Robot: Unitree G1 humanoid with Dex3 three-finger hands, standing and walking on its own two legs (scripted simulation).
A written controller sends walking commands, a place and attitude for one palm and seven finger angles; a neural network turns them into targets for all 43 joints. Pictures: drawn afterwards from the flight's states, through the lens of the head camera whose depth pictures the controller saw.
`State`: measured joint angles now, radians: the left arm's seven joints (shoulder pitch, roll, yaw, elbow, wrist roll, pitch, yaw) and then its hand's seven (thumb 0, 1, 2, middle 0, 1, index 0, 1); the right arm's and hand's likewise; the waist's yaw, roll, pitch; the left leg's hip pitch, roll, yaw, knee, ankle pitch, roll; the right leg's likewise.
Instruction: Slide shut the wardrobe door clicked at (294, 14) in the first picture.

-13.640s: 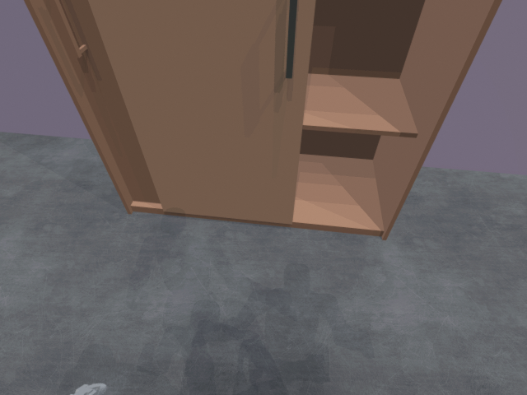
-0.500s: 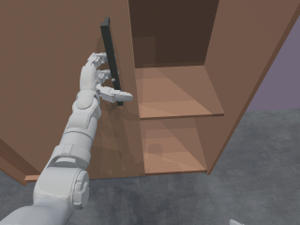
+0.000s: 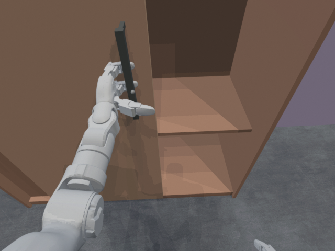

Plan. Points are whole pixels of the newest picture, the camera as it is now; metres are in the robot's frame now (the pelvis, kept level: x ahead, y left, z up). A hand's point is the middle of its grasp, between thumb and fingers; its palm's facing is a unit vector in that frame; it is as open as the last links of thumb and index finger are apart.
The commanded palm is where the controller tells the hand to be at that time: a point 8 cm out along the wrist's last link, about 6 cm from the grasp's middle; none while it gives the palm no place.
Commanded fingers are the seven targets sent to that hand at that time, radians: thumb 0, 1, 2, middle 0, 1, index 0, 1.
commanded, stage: slide the fingers in behind the handle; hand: left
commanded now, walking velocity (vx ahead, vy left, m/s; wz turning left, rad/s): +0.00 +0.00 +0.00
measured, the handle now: (130, 77) +0.51 +0.11 +0.17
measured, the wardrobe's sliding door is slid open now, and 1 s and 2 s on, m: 0.43 0.43 0.43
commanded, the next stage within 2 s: grip the handle and tug to test in 0.32 s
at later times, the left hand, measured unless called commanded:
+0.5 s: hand (133, 90) +0.45 +0.09 +0.17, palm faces +0.06 -1.00 +0.02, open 13.9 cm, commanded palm +0.42 +0.14 +0.16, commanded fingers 0.00 -0.27 0.40 -0.32 -1.23 -0.32 -1.23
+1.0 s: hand (135, 90) +0.45 +0.09 +0.17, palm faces +0.06 -1.00 +0.01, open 7.1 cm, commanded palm +0.43 +0.14 +0.16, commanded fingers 0.00 0.90 0.90 -0.45 -1.40 -0.45 -1.40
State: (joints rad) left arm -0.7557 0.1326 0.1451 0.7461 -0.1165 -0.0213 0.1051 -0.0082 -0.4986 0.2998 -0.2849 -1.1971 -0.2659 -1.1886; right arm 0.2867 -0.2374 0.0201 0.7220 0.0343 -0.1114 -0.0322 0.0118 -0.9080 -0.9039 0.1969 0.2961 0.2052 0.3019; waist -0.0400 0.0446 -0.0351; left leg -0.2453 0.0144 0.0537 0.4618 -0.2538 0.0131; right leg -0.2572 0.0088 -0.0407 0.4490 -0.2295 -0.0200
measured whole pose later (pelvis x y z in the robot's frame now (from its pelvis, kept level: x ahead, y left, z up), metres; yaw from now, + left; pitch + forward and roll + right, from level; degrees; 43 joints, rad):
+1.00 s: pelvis +0.00 +0.00 +0.00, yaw -1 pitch +3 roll +0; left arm -0.78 0.13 0.16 0.78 -0.11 -0.04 0.11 0.01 0.46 0.71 -0.40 -1.34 -0.40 -1.34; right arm 0.31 -0.23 0.02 0.72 0.03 -0.10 -0.03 0.01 -0.91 -0.90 0.20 0.30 0.21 0.30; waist -0.05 0.04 -0.04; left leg -0.25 0.01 0.06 0.46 -0.26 0.02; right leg -0.27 0.01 -0.03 0.45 -0.23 -0.02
